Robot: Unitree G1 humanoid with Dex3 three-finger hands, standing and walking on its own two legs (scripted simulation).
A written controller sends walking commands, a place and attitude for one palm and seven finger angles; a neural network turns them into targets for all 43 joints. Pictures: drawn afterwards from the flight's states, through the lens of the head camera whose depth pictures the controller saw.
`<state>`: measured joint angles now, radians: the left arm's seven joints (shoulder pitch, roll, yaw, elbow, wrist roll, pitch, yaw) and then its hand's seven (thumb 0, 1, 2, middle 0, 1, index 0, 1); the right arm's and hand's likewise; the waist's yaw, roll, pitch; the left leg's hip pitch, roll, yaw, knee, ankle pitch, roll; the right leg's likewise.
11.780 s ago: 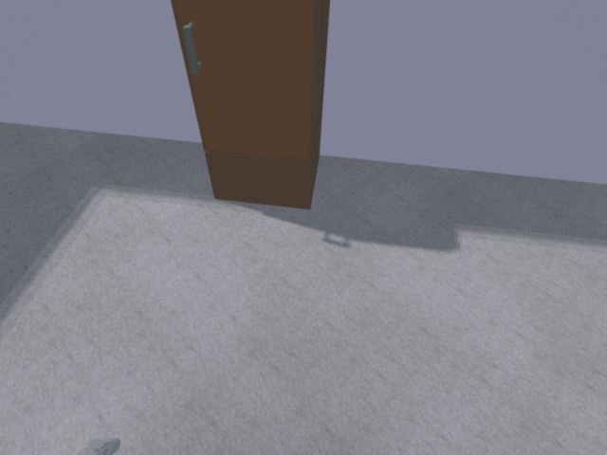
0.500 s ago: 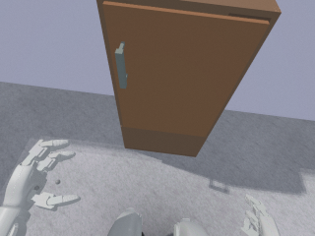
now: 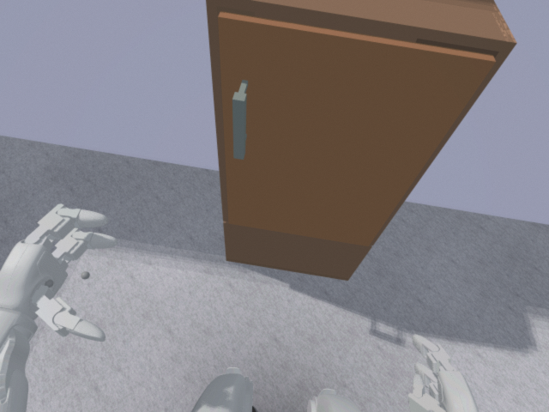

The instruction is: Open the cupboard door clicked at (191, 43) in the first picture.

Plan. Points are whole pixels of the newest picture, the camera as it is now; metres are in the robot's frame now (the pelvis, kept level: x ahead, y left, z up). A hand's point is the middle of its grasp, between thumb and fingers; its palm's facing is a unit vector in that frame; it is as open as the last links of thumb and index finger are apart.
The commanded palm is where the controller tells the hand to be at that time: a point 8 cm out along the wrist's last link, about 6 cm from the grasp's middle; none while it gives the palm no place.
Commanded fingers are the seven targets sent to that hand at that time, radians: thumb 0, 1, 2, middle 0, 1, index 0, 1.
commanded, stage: raise the hand with hooked fingers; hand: left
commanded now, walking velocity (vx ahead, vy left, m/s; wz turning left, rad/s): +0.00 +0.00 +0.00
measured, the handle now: (241, 121) +0.59 +0.11 +0.04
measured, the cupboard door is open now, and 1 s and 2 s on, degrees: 0 0 0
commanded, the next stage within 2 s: move the hooked fingers beside the handle in 0.56 s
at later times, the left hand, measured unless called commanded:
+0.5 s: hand (105, 265) +0.29 +0.25 +0.04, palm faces -0.06 -1.00 -0.04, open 14.0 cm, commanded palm +0.27 +0.30 +0.05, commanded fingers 0.00 -0.50 0.30 -0.30 -1.20 -0.30 -1.20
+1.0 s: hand (135, 232) +0.34 +0.23 +0.04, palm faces -0.09 -1.00 -0.02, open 14.0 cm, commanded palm +0.33 +0.27 +0.05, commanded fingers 0.00 -0.50 0.30 -0.30 -1.20 -0.30 -1.20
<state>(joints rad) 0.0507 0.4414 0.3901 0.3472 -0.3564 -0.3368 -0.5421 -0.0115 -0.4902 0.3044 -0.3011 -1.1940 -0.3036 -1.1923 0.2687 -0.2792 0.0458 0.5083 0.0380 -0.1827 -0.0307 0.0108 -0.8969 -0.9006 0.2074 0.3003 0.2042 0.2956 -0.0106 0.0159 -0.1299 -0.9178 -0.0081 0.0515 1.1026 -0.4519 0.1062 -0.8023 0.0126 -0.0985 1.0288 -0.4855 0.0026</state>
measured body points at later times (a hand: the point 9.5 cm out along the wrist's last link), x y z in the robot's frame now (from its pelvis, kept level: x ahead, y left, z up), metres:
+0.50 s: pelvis +0.01 -0.02 +0.00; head +0.08 +0.01 +0.44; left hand +0.28 +0.31 +0.05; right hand +0.16 -0.28 -0.07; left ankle +0.05 +0.04 -0.66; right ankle +0.01 -0.14 -0.66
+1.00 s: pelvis +0.01 -0.03 +0.00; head +0.10 +0.00 +0.44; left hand +0.34 +0.28 +0.04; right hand +0.16 -0.29 -0.08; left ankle +0.05 +0.04 -0.66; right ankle +0.01 -0.14 -0.66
